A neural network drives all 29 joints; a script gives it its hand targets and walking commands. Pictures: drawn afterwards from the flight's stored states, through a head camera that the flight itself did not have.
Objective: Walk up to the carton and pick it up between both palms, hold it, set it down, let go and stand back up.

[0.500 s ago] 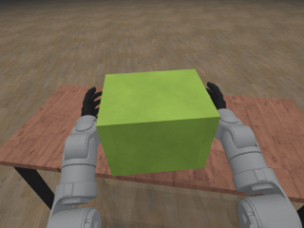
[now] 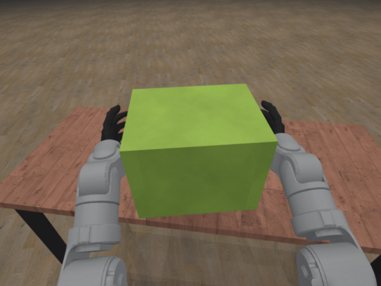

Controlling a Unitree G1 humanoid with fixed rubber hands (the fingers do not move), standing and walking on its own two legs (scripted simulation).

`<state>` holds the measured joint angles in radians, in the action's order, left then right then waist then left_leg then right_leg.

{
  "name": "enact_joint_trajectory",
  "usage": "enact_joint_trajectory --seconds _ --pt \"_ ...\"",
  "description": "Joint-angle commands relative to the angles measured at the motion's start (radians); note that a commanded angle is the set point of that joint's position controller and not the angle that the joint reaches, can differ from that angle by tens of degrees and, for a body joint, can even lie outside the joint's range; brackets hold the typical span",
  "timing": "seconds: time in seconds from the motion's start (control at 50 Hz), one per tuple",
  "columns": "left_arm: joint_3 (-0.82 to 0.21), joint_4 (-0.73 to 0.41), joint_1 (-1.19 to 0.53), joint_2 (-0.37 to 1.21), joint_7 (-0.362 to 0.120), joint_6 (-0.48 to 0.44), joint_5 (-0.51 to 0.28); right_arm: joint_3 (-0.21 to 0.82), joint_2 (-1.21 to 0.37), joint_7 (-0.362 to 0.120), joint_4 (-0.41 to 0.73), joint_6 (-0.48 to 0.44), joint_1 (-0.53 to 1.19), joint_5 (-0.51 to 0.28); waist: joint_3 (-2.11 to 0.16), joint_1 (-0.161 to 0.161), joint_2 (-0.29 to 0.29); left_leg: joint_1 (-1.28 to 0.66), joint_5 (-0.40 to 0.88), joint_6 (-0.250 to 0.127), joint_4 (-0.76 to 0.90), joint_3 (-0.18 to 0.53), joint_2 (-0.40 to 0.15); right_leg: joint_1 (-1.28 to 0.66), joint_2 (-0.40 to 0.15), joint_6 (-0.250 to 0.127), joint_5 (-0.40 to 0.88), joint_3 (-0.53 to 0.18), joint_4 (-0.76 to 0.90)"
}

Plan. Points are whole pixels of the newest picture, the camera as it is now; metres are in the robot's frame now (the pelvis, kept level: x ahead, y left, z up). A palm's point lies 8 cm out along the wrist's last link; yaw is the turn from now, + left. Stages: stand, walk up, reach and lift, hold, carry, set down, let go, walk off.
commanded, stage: reach and lift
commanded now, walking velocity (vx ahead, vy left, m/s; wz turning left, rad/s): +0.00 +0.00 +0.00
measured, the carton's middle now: (194, 148) +0.37 +0.03 +0.17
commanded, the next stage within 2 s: hold in 0.24 s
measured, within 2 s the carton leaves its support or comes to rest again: neither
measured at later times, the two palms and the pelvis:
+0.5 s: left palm (107, 135) +0.35 +0.19 +0.22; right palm (281, 134) +0.37 -0.14 +0.21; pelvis -0.01 +0.00 +0.00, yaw +0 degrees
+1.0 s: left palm (101, 134) +0.34 +0.20 +0.22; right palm (277, 122) +0.38 -0.13 +0.23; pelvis +0.00 +0.00 +0.00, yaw +0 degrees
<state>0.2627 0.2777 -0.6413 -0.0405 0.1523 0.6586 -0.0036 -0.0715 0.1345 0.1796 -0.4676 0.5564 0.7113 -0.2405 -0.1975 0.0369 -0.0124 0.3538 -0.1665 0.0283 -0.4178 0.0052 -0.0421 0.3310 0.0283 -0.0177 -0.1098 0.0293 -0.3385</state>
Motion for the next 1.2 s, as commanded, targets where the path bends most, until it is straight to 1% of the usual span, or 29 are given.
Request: enact_joint_trajectory --seconds 0.0,0.08,0.1,0.12,0.14,0.18,0.2,0.22,0.26,0.3,0.34,0.36,0.4,0.48,0.5,0.54,0.62,0.72,0.84,0.86,0.88,0.9,0.92,0.98,1.02,1.04,1.1,1.14,1.18 --pt "-0.740 -0.477 -1.114 0.612 -0.227 -0.049 -0.244 0.391 -0.731 -0.089 0.444 -0.046 0.915 -0.127 -0.652 -0.227 -0.087 -0.144 0.180 0.050 0.049 0.047 0.122 -0.541 0.015 0.038 0.441 -0.068 -0.060" --pt "-0.775 -0.539 -1.069 0.620 -0.205 -0.025 -0.280 0.449 -0.722 -0.088 0.615 -0.034 0.957 -0.184 -0.735 -0.207 -0.083 -0.153 0.262 0.059 0.008 0.063 0.120 -0.540 0.021 0.038 0.525 -0.071 -0.076" --pt "-0.757 -0.455 -0.995 0.616 -0.203 -0.009 -0.272 0.449 -0.685 -0.077 0.611 -0.024 0.968 -0.183 -0.706 -0.210 -0.027 -0.140 0.253 0.061 0.011 0.057 0.120 -0.555 0.033 0.041 0.536 -0.065 -0.065" --pt "-0.656 -0.259 -0.914 0.533 -0.222 0.021 -0.214 0.395 -0.637 -0.070 0.493 0.016 0.912 -0.143 -0.490 -0.223 0.003 -0.053 0.077 0.041 0.057 0.056 0.127 -0.524 0.012 0.043 0.412 -0.076 -0.028" --pt "-0.621 -0.261 -0.881 0.524 -0.246 0.034 -0.185 0.393 -0.654 -0.068 0.484 0.022 0.896 -0.132 -0.500 -0.201 0.021 -0.045 0.034 0.024 0.087 0.040 0.127 -0.564 0.007 0.046 0.362 -0.079 -0.019" --pt "-0.611 -0.282 -0.828 0.532 -0.270 0.060 -0.168 0.394 -0.623 -0.065 0.493 0.030 0.873 -0.135 -0.483 -0.221 0.038 -0.093 0.063 0.029 0.104 0.033 0.120 -0.577 0.016 0.046 0.380 -0.072 -0.016" --pt "-0.568 -0.228 -0.823 0.488 -0.280 0.072 -0.139 0.377 -0.593 -0.064 0.411 0.048 0.869 -0.126 -0.394 -0.208 0.043 -0.046 -0.019 0.016 0.125 0.034 0.124 -0.543 0.004 0.048 0.305 -0.069 0.003" --pt "-0.569 -0.251 -0.834 0.512 -0.289 0.067 -0.147 0.374 -0.605 -0.063 0.438 0.045 0.878 -0.111 -0.459 -0.210 0.058 -0.071 -0.005 0.015 0.125 0.031 0.119 -0.568 0.003 0.046 0.306 -0.073 0.004" --pt "-0.555 -0.231 -0.904 0.505 -0.291 0.061 -0.144 0.358 -0.634 -0.063 0.425 0.047 0.948 -0.123 -0.423 -0.199 0.042 -0.037 -0.065 0.008 0.128 0.029 0.126 -0.542 -0.008 0.042 0.245 -0.074 0.000" --pt "-0.611 -0.381 -1.016 0.540 -0.279 0.035 -0.192 0.390 -0.691 -0.071 0.476 0.039 0.984 -0.146 -0.520 -0.188 0.038 -0.057 -0.007 0.009 0.110 0.034 0.121 -0.549 -0.001 0.043 0.278 -0.071 -0.017" --pt "-0.631 -0.395 -1.020 0.565 -0.261 0.034 -0.208 0.407 -0.704 -0.074 0.516 0.044 1.000 -0.165 -0.527 -0.174 0.003 -0.064 0.021 0.002 0.100 0.048 0.121 -0.552 0.002 0.039 0.305 -0.073 -0.026" --pt "-0.704 -0.546 -1.087 0.604 -0.248 0.013 -0.243 0.427 -0.738 -0.073 0.571 0.028 0.989 -0.177 -0.671 -0.202 -0.003 -0.132 0.132 0.024 0.063 0.045 0.121 -0.581 0.016 0.043 0.428 -0.078 -0.052" --pt "-0.704 -0.457 -1.063 0.617 -0.242 0.034 -0.249 0.407 -0.706 -0.077 0.572 0.037 1.029 -0.171 -0.595 -0.213 -0.016 -0.103 0.092 0.030 0.064 0.057 0.114 -0.518 0.022 0.029 0.350 -0.074 -0.036" --pt "-0.617 -0.288 -1.035 0.580 -0.243 0.055 -0.183 0.325 -0.654 -0.107 0.389 0.056 0.976 -0.111 -0.429 -0.184 -0.022 -0.024 -0.105 0.010 0.124 0.045 0.103 -0.442 0.005 0.026 0.111 -0.063 -0.003" --pt "-0.602 -0.278 -1.031 0.585 -0.253 0.059 -0.170 0.346 -0.685 -0.107 0.402 0.050 1.000 -0.107 -0.450 -0.167 0.012 -0.027 -0.107 0.000 0.131 0.042 0.104 -0.477 0.000 0.028 0.096 -0.069 -0.004" --pt "-0.589 -0.263 -1.006 0.577 -0.252 0.065 -0.159 0.306 -0.656 -0.108 0.324 0.062 0.956 -0.099 -0.383 -0.197 0.005 -0.045 -0.103 0.005 0.128 0.043 0.101 -0.451 -0.002 0.029 0.104 -0.061 0.001" --pt "-0.561 -0.271 -1.066 0.578 -0.271 0.061 -0.144 0.280 -0.670 -0.114 0.247 0.056 0.968 -0.085 -0.394 -0.202 -0.003 -0.058 -0.093 -0.004 0.131 0.032 0.105 -0.472 -0.005 0.027 0.098 -0.057 0.002" --pt "-0.679 -0.430 -1.158 0.628 -0.227 0.015 -0.248 0.382 -0.757 -0.107 0.484 0.015 1.117 -0.170 -0.637 -0.180 -0.032 -0.058 0.042 0.012 0.062 0.051 0.114 -0.523 -0.003 0.033 0.291 -0.075 -0.044" --pt "-0.684 -0.432 -1.030 0.612 -0.222 0.055 -0.227 0.366 -0.699 -0.097 0.422 0.048 0.921 -0.155 -0.554 -0.221 -0.057 -0.110 0.099 0.029 0.069 0.056 0.113 -0.548 0.012 0.033 0.377 -0.077 -0.035" --pt "-0.626 -0.330 -1.047 0.587 -0.234 0.067 -0.191 0.318 -0.659 -0.098 0.319 0.066 0.930 -0.121 -0.433 -0.221 -0.031 -0.066 -0.027 0.019 0.096 0.052 0.108 -0.502 0.003 0.031 0.227 -0.074 -0.010" --pt "-0.640 -0.395 -1.037 0.605 -0.237 0.061 -0.198 0.343 -0.676 -0.104 0.393 0.046 0.982 -0.143 -0.537 -0.195 -0.024 -0.080 0.043 0.022 0.080 0.043 0.111 -0.544 0.010 0.040 0.266 -0.057 -0.023" --pt "-0.593 -0.269 -1.015 0.544 -0.245 0.079 -0.167 0.294 -0.632 -0.101 0.240 0.082 0.873 -0.109 -0.352 -0.230 -0.029 -0.047 -0.075 0.018 0.106 0.047 0.109 -0.454 -0.006 0.032 0.157 -0.068 -0.002" --pt "-0.593 -0.298 -1.044 0.575 -0.254 0.075 -0.158 0.306 -0.661 -0.111 0.266 0.066 0.924 -0.112 -0.408 -0.210 -0.030 -0.055 -0.059 0.015 0.114 0.043 0.105 -0.477 0.005 0.029 0.130 -0.059 -0.003" --pt "-0.551 -0.238 -1.042 0.573 -0.272 0.084 -0.127 0.262 -0.627 -0.114 0.218 0.068 0.943 -0.084 -0.351 -0.223 -0.033 -0.034 -0.126 0.009 0.136 0.039 0.098 -0.474 -0.004 0.017 0.076 -0.056 0.008" --pt "-0.604 -0.313 -1.101 0.601 -0.268 0.056 -0.172 0.298 -0.684 -0.121 0.323 0.039 1.028 -0.100 -0.493 -0.215 -0.021 -0.057 -0.068 0.008 0.119 0.040 0.104 -0.504 -0.005 0.023 0.120 -0.067 -0.010" --pt "-0.614 -0.307 -1.139 0.601 -0.259 0.045 -0.194 0.294 -0.687 -0.123 0.276 0.045 1.036 -0.105 -0.444 -0.221 -0.035 -0.029 -0.088 0.012 0.112 0.044 0.098 -0.462 -0.006 0.022 0.104 -0.066 -0.013" --pt "-0.707 -0.475 -1.180 0.647 -0.225 0.011 -0.267 0.387 -0.770 -0.110 0.436 0.024 1.055 -0.158 -0.629 -0.212 -0.048 -0.068 0.081 0.018 0.068 0.060 0.110 -0.549 0.001 0.026 0.342 -0.089 -0.053" --pt "-0.738 -0.510 -1.197 0.668 -0.209 0.003 -0.285 0.396 -0.770 -0.106 0.522 0.015 1.093 -0.170 -0.687 -0.212 -0.048 -0.091 0.083 0.029 0.056 0.058 0.114 -0.554 0.005 0.030 0.378 -0.088 -0.065" --pt "-0.716 -0.439 -1.085 0.655 -0.203 0.020 -0.267 0.398 -0.756 -0.100 0.555 0.025 1.053 -0.172 -0.647 -0.189 -0.046 -0.050 0.062 0.022 0.049 0.066 0.113 -0.549 -0.004 0.031 0.359 -0.096 -0.062"
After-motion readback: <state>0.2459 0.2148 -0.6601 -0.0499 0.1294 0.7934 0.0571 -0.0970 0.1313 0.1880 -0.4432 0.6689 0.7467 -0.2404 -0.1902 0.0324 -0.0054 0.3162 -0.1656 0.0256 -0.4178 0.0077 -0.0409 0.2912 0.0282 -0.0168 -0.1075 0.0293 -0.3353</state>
